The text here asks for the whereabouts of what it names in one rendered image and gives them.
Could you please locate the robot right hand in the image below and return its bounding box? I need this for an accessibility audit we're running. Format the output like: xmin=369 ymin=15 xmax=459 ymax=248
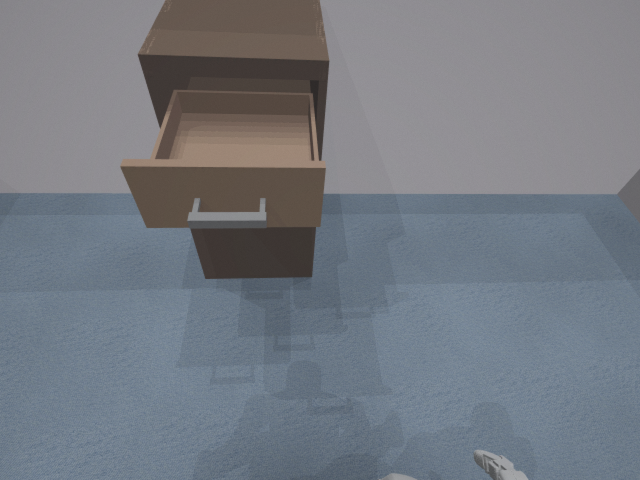
xmin=474 ymin=450 xmax=528 ymax=480

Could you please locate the cabinet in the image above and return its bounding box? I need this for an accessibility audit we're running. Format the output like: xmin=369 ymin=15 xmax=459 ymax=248
xmin=138 ymin=0 xmax=329 ymax=279

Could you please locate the handle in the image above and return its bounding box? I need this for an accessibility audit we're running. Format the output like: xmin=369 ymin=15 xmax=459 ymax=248
xmin=187 ymin=198 xmax=267 ymax=229

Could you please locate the drawer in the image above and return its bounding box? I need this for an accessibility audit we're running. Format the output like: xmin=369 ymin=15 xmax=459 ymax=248
xmin=120 ymin=90 xmax=326 ymax=228

